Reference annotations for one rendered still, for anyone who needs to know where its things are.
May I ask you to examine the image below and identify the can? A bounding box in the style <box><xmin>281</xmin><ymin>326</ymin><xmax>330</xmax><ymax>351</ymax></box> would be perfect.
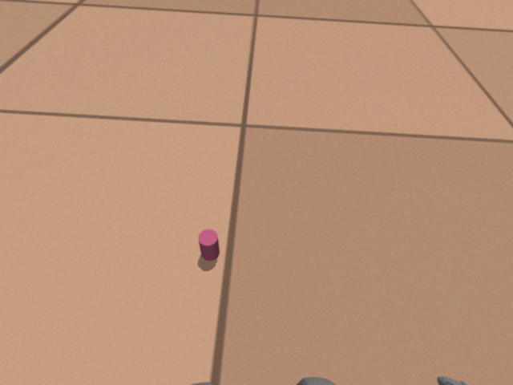
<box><xmin>199</xmin><ymin>229</ymin><xmax>220</xmax><ymax>261</ymax></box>

